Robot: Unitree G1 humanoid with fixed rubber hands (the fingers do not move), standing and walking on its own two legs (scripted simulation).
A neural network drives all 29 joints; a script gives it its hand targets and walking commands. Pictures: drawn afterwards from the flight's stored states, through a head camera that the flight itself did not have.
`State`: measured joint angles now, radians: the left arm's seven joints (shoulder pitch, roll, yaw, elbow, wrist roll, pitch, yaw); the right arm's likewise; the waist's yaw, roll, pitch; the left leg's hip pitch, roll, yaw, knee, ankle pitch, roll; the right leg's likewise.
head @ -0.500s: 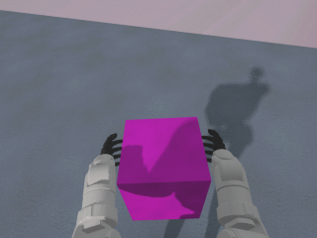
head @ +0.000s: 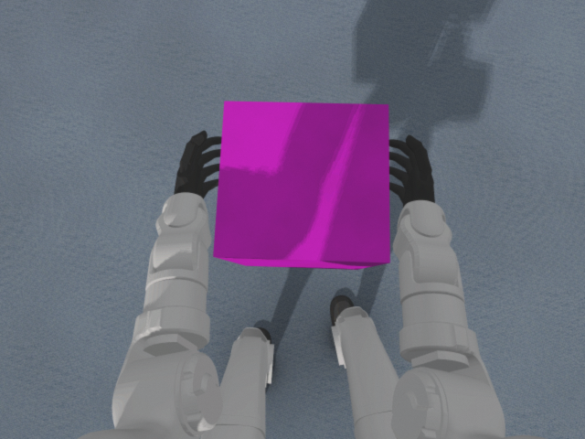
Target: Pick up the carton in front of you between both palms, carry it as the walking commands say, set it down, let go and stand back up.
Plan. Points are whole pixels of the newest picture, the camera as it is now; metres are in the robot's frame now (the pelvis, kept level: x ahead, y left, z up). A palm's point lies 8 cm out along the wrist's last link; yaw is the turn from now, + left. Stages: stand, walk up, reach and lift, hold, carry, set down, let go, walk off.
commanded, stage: set down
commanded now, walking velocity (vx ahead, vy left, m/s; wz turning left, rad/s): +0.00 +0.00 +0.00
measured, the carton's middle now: (302, 201) +0.42 -0.02 -0.17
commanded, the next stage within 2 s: none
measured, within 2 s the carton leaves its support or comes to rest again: neither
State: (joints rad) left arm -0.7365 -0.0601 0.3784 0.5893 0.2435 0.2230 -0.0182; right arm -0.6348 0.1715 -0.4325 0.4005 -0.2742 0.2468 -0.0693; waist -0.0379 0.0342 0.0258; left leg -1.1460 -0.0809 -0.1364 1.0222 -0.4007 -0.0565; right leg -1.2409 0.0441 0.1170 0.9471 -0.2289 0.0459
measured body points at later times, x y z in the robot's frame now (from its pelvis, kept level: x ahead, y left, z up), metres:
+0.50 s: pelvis +0.00 +0.01 -0.11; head +0.28 -0.01 +0.24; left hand +0.50 +0.09 -0.22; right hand +0.44 -0.21 -0.22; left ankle +0.03 +0.15 -0.65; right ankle +0.10 -0.13 -0.65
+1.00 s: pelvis -0.04 +0.01 -0.22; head +0.31 -0.03 +0.06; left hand +0.54 +0.06 -0.36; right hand +0.46 -0.23 -0.37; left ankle +0.03 +0.14 -0.65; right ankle +0.10 -0.13 -0.65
